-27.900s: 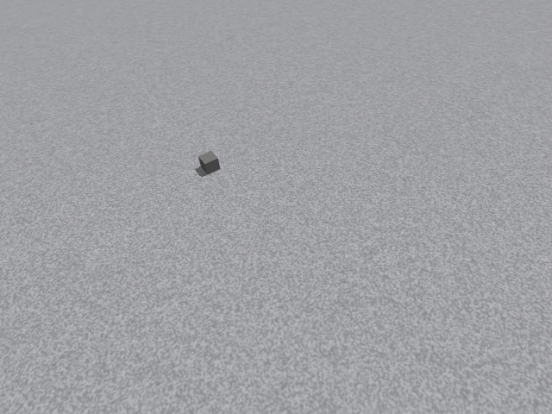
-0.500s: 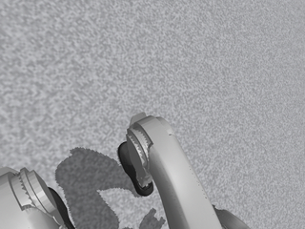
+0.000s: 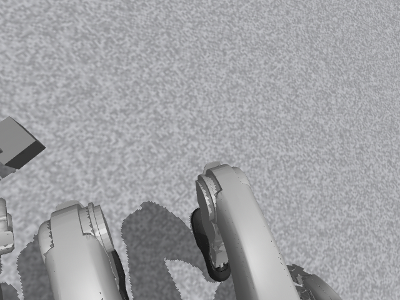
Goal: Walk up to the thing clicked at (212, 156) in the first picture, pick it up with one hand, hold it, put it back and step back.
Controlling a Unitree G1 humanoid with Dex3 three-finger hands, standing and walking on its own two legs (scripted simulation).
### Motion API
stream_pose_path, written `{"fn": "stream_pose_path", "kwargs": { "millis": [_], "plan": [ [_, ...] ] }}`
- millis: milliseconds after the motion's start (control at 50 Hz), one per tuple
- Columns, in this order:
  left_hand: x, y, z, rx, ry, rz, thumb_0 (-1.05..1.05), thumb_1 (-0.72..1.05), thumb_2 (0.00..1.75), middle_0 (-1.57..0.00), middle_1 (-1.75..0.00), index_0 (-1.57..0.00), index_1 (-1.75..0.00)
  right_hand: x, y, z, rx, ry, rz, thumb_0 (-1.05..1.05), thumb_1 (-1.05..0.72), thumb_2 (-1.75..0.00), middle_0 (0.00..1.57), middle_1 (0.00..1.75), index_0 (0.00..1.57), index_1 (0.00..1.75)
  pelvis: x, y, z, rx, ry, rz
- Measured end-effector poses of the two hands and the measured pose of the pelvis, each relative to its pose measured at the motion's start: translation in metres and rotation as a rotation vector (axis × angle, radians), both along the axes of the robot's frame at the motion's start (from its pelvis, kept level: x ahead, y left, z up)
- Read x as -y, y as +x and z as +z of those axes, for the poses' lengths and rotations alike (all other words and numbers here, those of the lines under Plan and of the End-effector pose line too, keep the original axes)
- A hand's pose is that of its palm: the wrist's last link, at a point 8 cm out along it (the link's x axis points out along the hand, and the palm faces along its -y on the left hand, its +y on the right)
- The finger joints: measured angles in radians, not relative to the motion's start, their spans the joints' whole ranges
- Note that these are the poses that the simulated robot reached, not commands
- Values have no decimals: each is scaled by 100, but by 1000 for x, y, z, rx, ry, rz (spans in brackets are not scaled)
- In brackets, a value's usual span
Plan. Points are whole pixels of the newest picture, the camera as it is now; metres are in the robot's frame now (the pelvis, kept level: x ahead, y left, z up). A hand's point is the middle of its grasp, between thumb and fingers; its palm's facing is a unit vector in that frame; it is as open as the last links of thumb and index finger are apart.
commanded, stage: withdraw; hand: left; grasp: from above
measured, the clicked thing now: (14, 144) +0.47 +0.32 -0.30
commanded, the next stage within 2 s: home in 0.44 s
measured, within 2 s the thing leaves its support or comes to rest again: neither
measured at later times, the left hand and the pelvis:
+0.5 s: hand out of the picture +0.47 +0.33 -0.13, palm faces -0.43 -0.07 -0.90, open 13.6 cm; pelvis -0.01 -0.01 +0.01, yaw +3 degrees
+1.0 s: hand out of the picture +0.37 +0.32 +0.00, palm faces -0.31 -0.49 -0.81, open 9.6 cm; pelvis +0.00 +0.00 +0.11, yaw +6 degrees
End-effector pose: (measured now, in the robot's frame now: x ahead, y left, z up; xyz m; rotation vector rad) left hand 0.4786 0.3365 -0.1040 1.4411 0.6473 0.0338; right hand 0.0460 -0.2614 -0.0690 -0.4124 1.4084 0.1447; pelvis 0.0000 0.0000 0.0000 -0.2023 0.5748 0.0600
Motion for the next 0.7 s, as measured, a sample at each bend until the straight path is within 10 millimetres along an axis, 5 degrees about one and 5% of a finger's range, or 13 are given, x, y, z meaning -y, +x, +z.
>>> {"fn": "stream_pose_path", "kwargs": {
  "millis": [140, 260, 380, 560, 700],
  "plan": [
    [-11, -21, 51, -97, 2, -133, 0, -52, 100, -9, -99, -8, -100, 6, 49, -8, 107, -22, 17, 0, -92, -90, 20, 30, 20, 30, 3, -8, 13, 20, 40, 32],
    [-16, -26, 66, -120, -27, -208, 0, -49, 100, -10, -99, -9, -100, 13, 65, 1, 139, -102, 42, 0, -91, -90, 20, 30, 20, 30, 6, -13, 19, 24, 52, 39],
    [-11, -15, 57, -80, -27, -257, 0, -47, 100, -10, -99, -9, -99, 19, 49, 6, 78, -172, 41, 0, -90, -90, 20, 30, 21, 30, 8, -14, 16, 14, 49, 39],
    [5, 0, 24, -38, -12, -244, 0, -41, 98, -14, -96, -14, -97, 18, -3, 6, -39, -205, -46, 0, -90, -89, 20, 30, 21, 30, 4, -13, 7, 2, 31, 31],
    [-3, -12, 34, -25, -11, -185, 0, -31, 91, -21, -80, -20, -81, 8, -25, 2, -88, -163, -131, 0, -90, -89, 20, 30, 21, 30, 3, -11, 11, -19, 38, 34]
  ]
}}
